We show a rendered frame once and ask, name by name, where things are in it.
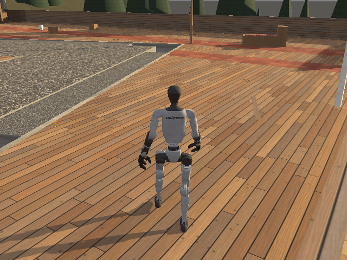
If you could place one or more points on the robot left shin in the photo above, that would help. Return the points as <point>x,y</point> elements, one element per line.
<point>158,185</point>

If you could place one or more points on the robot right forearm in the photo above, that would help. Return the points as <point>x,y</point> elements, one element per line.
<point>197,140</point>

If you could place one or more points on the robot left hand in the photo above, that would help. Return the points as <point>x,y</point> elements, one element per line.
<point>141,161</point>

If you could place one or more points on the robot left upper arm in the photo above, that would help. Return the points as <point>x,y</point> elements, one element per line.
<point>154,123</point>

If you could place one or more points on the robot right hand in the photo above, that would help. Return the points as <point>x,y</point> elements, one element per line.
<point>195,149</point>

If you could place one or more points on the right robot thigh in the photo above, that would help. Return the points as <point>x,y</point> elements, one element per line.
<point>186,163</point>

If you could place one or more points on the robot right upper arm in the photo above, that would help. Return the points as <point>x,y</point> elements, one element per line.
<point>193,122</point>

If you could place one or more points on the robot left forearm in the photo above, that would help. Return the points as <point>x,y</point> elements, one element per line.
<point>146,146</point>

